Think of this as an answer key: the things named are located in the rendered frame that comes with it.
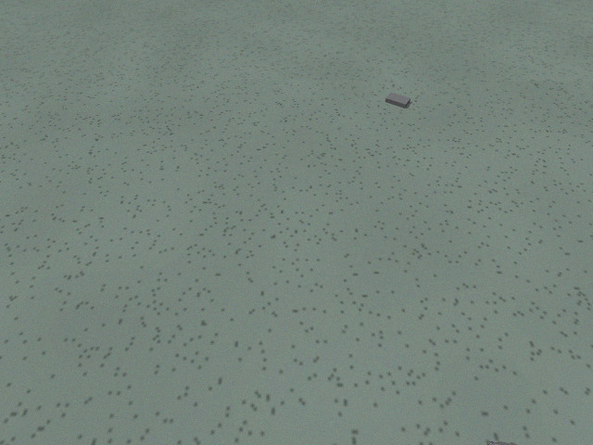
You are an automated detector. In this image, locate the small box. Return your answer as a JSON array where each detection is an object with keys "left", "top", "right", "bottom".
[{"left": 385, "top": 92, "right": 410, "bottom": 108}]

